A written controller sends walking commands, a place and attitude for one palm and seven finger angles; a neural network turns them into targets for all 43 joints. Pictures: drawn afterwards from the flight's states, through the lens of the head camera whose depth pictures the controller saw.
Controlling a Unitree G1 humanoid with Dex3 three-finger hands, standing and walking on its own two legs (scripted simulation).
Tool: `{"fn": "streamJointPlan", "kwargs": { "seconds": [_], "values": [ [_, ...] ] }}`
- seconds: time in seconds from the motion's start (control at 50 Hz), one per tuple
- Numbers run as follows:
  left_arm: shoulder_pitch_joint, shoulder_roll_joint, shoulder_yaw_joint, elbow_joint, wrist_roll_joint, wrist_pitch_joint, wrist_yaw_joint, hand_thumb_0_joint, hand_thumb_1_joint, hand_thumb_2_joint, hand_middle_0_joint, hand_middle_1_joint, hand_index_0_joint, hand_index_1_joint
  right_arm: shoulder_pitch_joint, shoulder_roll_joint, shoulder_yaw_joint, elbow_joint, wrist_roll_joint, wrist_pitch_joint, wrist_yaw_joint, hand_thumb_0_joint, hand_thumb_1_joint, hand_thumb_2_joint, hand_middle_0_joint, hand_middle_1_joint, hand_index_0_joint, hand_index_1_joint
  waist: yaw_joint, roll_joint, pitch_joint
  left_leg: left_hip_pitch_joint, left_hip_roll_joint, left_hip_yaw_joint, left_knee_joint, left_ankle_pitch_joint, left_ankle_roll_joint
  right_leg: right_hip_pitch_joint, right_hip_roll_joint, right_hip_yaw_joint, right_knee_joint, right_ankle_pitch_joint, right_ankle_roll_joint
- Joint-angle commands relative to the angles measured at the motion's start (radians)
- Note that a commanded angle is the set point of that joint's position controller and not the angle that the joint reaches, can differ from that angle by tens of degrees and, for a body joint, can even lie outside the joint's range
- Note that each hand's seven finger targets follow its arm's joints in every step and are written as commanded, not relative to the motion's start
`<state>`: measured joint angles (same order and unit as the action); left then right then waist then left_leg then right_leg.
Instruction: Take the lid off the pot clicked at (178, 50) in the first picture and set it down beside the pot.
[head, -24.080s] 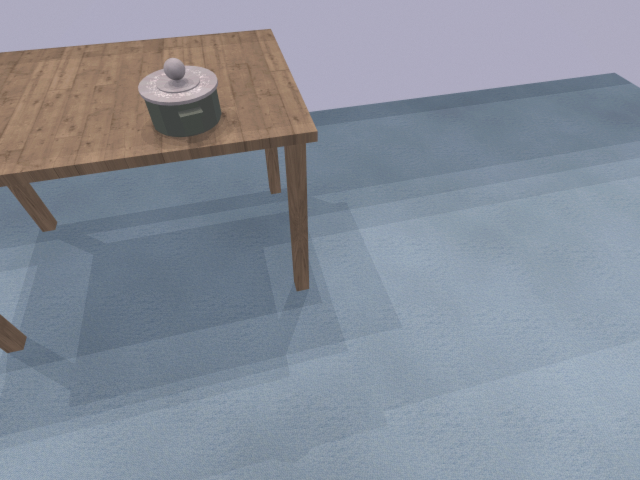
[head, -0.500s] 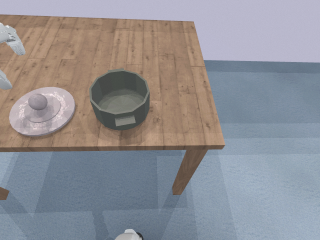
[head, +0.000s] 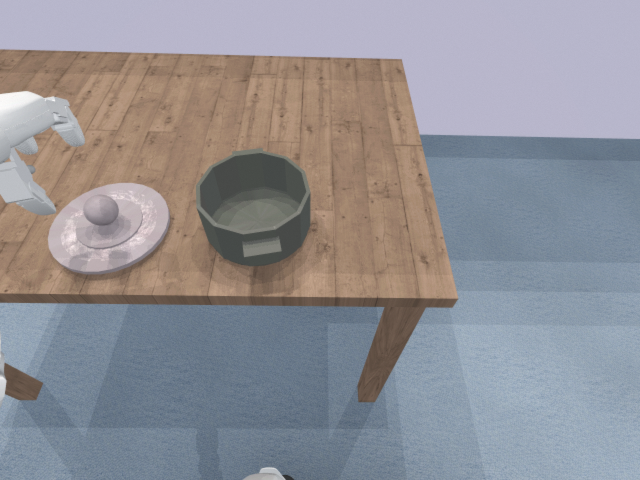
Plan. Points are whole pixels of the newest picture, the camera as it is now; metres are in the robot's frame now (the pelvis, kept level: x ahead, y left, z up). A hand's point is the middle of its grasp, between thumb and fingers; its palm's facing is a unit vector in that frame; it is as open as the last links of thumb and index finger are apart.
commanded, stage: draw the hand back to the body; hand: left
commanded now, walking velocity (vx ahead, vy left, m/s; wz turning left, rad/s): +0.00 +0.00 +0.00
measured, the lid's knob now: (101, 210) +0.50 +0.34 +0.01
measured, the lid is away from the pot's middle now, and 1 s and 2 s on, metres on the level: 0.24 0.24 0.24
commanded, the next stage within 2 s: step back with the hand held close in 1.78 s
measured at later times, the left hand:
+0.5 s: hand (64, 156) +0.40 +0.26 +0.21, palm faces +0.48 -0.85 -0.23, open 10.1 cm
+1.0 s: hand (81, 221) +0.32 +0.22 +0.19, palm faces +0.48 -0.84 -0.26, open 7.8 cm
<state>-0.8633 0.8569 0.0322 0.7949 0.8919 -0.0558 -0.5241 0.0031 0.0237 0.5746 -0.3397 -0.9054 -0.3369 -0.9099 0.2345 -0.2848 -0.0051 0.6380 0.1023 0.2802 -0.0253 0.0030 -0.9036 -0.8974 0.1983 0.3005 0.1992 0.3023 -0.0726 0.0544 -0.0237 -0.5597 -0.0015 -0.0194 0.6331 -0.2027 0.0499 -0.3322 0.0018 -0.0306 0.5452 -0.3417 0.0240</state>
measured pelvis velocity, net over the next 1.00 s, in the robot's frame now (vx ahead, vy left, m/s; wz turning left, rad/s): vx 0.04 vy -0.06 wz -0.03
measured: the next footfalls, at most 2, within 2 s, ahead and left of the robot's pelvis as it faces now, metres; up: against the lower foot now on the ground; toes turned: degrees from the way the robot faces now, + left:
none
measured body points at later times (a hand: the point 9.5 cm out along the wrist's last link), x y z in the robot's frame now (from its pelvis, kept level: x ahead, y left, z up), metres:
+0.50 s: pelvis +0.03 -0.04 +0.02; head +0.02 -0.06 +0.47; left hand +0.36 +0.30 +0.22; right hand +0.16 -0.31 -0.09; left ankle +0.07 +0.08 -0.72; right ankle -0.04 -0.15 -0.72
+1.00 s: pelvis +0.04 -0.06 +0.02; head +0.03 -0.09 +0.47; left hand +0.29 +0.26 +0.21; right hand +0.22 -0.30 -0.08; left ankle +0.07 +0.08 -0.72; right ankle -0.04 -0.15 -0.72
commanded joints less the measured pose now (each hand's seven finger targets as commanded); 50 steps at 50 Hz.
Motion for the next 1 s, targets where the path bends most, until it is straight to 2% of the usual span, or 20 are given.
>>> {"fn": "streamJointPlan", "kwargs": {
  "seconds": [0.0,0.02,0.04,0.06,0.08,0.14,0.16,0.2,0.24,0.3,0.32,0.4,0.46,0.6,0.66,0.72,0.82,0.84,0.88,0.98],
  "values": [
    [-0.52,0.081,0.236,-0.298,-0.604,-0.043,0.219,0.0,0.021,0.579,-0.324,-0.906,-0.324,-0.906,0.076,-0.111,-0.04,-0.181,0.004,-0.123,-0.014,0.0,-0.9,-0.9,0.2,0.3,0.2,0.3,0.006,0.169,-0.324,0.658,0.041,-0.098,-0.141,0.146,-0.019,-0.211,0.062,-0.044,-0.119,0.144,-0.104],
    [-0.36,0.008,0.175,-0.226,-0.658,-0.049,0.311,0.0,0.021,0.579,-0.324,-0.906,-0.324,-0.906,0.038,-0.13,-0.009,-0.143,-0.011,-0.149,-0.028,0.0,-0.9,-0.9,0.2,0.3,0.2,0.3,0.004,0.132,-0.278,0.683,0.079,-0.151,-0.181,0.017,-0.028,-0.199,0.069,-0.035,-0.132,0.071,-0.098],
    [-0.301,0.0,0.225,-0.225,-0.75,-0.048,0.377,0.0,0.021,0.579,-0.324,-0.906,-0.324,-0.906,0.021,-0.14,-0.008,-0.155,-0.017,-0.168,-0.04,0.0,-0.9,-0.9,0.2,0.3,0.2,0.3,0.012,0.046,-0.283,0.635,0.07,-0.141,-0.209,-0.104,-0.016,-0.163,0.067,-0.018,-0.151,0.065,-0.089],
    [-0.316,0.045,0.276,-0.294,-0.799,-0.056,0.431,0.0,0.021,0.579,-0.324,-0.906,-0.324,-0.906,0.003,-0.153,-0.004,-0.146,-0.02,-0.186,-0.049,0.0,-0.9,-0.9,0.2,0.3,0.2,0.3,0.021,0.004,-0.326,0.61,0.06,-0.12,-0.214,-0.115,-0.01,-0.101,0.061,-0.005,-0.161,0.092,-0.085],
    [-0.338,0.034,0.286,-0.353,-0.832,-0.063,0.471,0.0,0.021,0.579,-0.324,-0.906,-0.324,-0.906,-0.011,-0.152,-0.002,-0.146,-0.024,-0.205,-0.055,0.0,-0.9,-0.9,0.2,0.3,0.2,0.3,0.021,0.0,-0.343,0.6,0.051,-0.099,-0.21,-0.095,-0.01,-0.068,0.057,0.004,-0.169,0.116,-0.08],
    [-0.235,0.012,0.337,-0.312,-0.898,-0.052,0.549,0.0,0.065,0.595,-0.318,-0.875,-0.318,-0.875,-0.02,-0.152,0.001,-0.103,-0.037,-0.235,-0.066,0.0,-0.9,-0.9,0.2,0.3,0.2,0.3,0.03,0.029,-0.262,0.547,0.047,-0.058,-0.236,-0.094,-0.022,-0.019,0.055,0.007,-0.195,0.12,-0.073],
    [-0.208,0.026,0.362,-0.363,-0.911,-0.054,0.565,0.0,0.087,0.603,-0.315,-0.86,-0.315,-0.86,-0.031,-0.15,0.002,-0.105,-0.038,-0.245,-0.065,0.0,-0.9,-0.9,0.2,0.3,0.2,0.3,0.041,0.076,-0.273,0.55,0.042,-0.046,-0.239,-0.061,-0.026,0.016,0.052,0.008,-0.199,0.141,-0.074],
    [-0.194,0.063,0.411,-0.489,-0.917,-0.066,0.59,0.0,0.131,0.619,-0.309,-0.83,-0.309,-0.83,-0.053,-0.146,0.005,-0.112,-0.047,-0.267,-0.064,0.0,-0.9,-0.9,0.2,0.3,0.2,0.3,0.057,0.174,-0.301,0.587,0.036,-0.035,-0.232,0.027,-0.033,0.061,0.051,0.01,-0.21,0.191,-0.08],
    [-0.126,0.004,0.397,-0.572,-0.934,-0.069,0.606,0.0,0.175,0.635,-0.303,-0.8,-0.303,-0.8,-0.071,-0.133,0.004,-0.117,-0.051,-0.292,-0.057,0.0,-0.9,-0.9,0.2,0.3,0.2,0.3,0.059,0.185,-0.303,0.615,0.036,-0.031,-0.235,0.108,-0.039,0.093,0.057,0.002,-0.214,0.237,-0.081],
    [0.067,0.011,0.456,-0.491,-0.951,-0.038,0.62,0.0,0.241,0.659,-0.293,-0.754,-0.293,-0.754,-0.068,-0.14,-0.003,-0.096,-0.056,-0.295,-0.057,0.0,-0.9,-0.9,0.2,0.3,0.2,0.3,0.075,0.035,-0.239,0.536,0.023,0.014,-0.227,0.172,-0.027,0.152,0.058,0.0,-0.224,0.315,-0.068],
    [0.095,-0.019,0.434,-0.469,-0.958,-0.029,0.617,0.0,0.263,0.667,-0.29,-0.739,-0.29,-0.739,-0.074,-0.137,-0.006,-0.093,-0.053,-0.295,-0.057,0.0,-0.9,-0.9,0.2,0.3,0.2,0.3,0.071,-0.014,-0.215,0.515,0.022,0.033,-0.227,0.169,-0.019,0.154,0.056,0.003,-0.225,0.333,-0.059],
    [0.054,-0.048,0.405,-0.671,-0.965,-0.035,0.613,0.0,0.351,0.699,-0.278,-0.679,-0.278,-0.679,-0.116,-0.132,-0.011,-0.102,-0.047,-0.319,-0.054,0.0,-0.9,-0.9,0.2,0.3,0.2,0.3,0.073,0.08,-0.255,0.585,0.006,0.055,-0.206,0.239,-0.009,0.156,0.051,0.019,-0.228,0.412,-0.052],
    [0.195,-0.072,0.423,-0.652,-0.972,-0.013,0.621,0.0,0.417,0.723,-0.268,-0.633,-0.268,-0.633,-0.124,-0.127,-0.014,-0.09,-0.048,-0.323,-0.053,0.0,-0.9,-0.9,0.2,0.3,0.2,0.3,0.082,0.0,-0.219,0.559,0.0,0.063,-0.204,0.251,-0.002,0.17,0.049,0.02,-0.223,0.465,-0.039],
    [0.326,-0.061,0.472,-0.792,-0.986,-0.005,0.621,0.0,0.57,0.779,-0.247,-0.527,-0.247,-0.527,-0.166,-0.12,-0.018,-0.09,-0.051,-0.332,-0.052,0.0,-0.9,-0.9,0.2,0.3,0.2,0.3,0.105,-0.016,-0.213,0.545,-0.017,0.078,-0.191,0.276,0.001,0.208,0.023,0.032,-0.204,0.629,-0.008],
    [0.394,-0.097,0.468,-0.854,-0.988,-0.007,0.624,0.0,0.636,0.804,-0.237,-0.482,-0.237,-0.482,-0.177,-0.107,-0.016,-0.095,-0.054,-0.34,-0.052,0.0,-0.9,-0.9,0.2,0.3,0.2,0.3,0.106,-0.001,-0.217,0.562,-0.015,0.082,-0.191,0.287,0.0,0.216,0.021,0.034,-0.196,0.646,-0.003],
    [0.452,-0.108,0.479,-0.856,-0.994,-0.002,0.623,0.0,0.702,0.828,-0.228,-0.436,-0.228,-0.436,-0.182,-0.104,-0.017,-0.09,-0.057,-0.34,-0.054,0.0,-0.9,-0.9,0.2,0.3,0.2,0.3,0.105,-0.043,-0.18,0.548,-0.012,0.085,-0.196,0.261,0.0,0.202,0.018,0.035,-0.202,0.639,0.004],
    [0.557,-0.15,0.475,-0.951,-1.0,-0.006,0.622,0.0,0.812,0.868,-0.212,-0.361,-0.212,-0.361,-0.202,-0.088,-0.014,-0.098,-0.064,-0.35,-0.054,0.0,-0.9,-0.9,0.2,0.3,0.2,0.3,0.116,-0.014,-0.173,0.565,-0.013,0.087,-0.194,0.292,-0.001,0.213,0.018,0.032,-0.197,0.671,0.002],
    [0.563,-0.168,0.463,-0.951,-1.002,-0.002,0.62,0.0,0.834,0.876,-0.209,-0.345,-0.209,-0.345,-0.203,-0.088,-0.013,-0.099,-0.063,-0.349,-0.054,0.0,-0.9,-0.9,0.2,0.3,0.2,0.3,0.115,-0.04,-0.17,0.563,-0.013,0.086,-0.2,0.283,-0.001,0.212,0.021,0.029,-0.2,0.651,0.002],
    [0.555,-0.176,0.454,-1.022,-1.002,-0.006,0.62,0.0,0.878,0.892,-0.203,-0.315,-0.203,-0.315,-0.214,-0.083,-0.013,-0.107,-0.063,-0.355,-0.056,0.0,-0.9,-0.9,0.2,0.3,0.2,0.3,0.115,0.003,-0.175,0.589,-0.013,0.087,-0.205,0.282,-0.001,0.203,0.023,0.033,-0.209,0.617,-0.002],
    [0.665,-0.207,0.448,-1.103,-1.004,-0.014,0.62,0.0,0.9,0.9,-0.2,-0.3,-0.2,-0.3,-0.227,-0.072,-0.009,-0.116,-0.071,-0.364,-0.057,0.0,-0.9,-0.9,0.2,0.3,0.2,0.3,0.127,-0.003,-0.169,0.607,-0.009,0.079,-0.218,0.285,-0.001,0.207,0.031,0.024,-0.22,0.555,-0.015]
  ]
}}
